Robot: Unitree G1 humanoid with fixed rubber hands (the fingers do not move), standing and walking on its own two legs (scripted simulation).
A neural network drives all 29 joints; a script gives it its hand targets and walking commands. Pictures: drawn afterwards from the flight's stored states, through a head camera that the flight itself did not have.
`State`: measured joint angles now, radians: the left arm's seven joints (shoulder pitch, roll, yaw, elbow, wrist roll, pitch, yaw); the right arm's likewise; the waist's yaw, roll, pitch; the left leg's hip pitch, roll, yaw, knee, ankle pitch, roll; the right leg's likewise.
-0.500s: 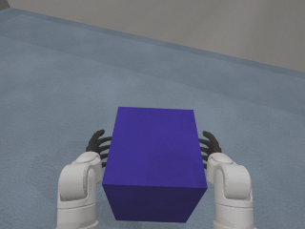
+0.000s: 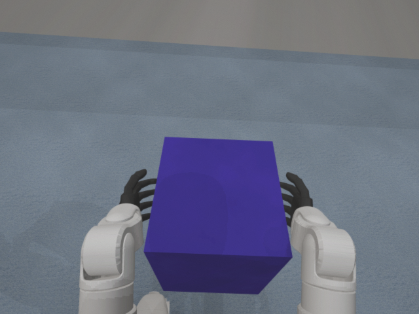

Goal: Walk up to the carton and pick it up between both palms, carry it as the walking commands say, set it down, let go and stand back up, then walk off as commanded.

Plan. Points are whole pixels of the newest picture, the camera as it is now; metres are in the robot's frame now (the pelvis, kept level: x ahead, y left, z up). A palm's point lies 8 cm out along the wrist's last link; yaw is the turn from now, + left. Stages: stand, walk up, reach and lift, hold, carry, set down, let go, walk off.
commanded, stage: carry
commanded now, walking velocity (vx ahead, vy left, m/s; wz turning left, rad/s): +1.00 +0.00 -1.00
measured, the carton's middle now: (214, 220) +0.29 +0.01 -0.01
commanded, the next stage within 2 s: none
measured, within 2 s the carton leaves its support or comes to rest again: neither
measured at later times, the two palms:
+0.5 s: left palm (242, 50) +0.75 -0.03 +0.07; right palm (349, 82) +0.64 -0.30 +0.08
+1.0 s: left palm (268, 9) +0.98 -0.11 +0.09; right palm (357, 40) +0.85 -0.37 +0.08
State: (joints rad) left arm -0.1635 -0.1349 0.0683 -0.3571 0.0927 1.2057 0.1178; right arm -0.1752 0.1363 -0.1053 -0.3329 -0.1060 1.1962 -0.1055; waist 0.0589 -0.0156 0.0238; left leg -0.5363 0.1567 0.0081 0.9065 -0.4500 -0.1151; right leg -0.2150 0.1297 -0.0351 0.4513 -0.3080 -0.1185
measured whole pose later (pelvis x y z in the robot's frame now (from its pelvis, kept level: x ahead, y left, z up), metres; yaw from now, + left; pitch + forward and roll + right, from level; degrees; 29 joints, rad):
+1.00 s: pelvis +0.67 -0.11 +0.00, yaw -28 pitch +3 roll +1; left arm -0.21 -0.14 0.11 -0.35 0.10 1.21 0.10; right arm -0.21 0.14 -0.10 -0.33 -0.11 1.20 -0.11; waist 0.01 -0.02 -0.01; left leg -0.36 0.03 0.23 0.43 -0.13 0.06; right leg -0.22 -0.02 -0.06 0.51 -0.36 -0.01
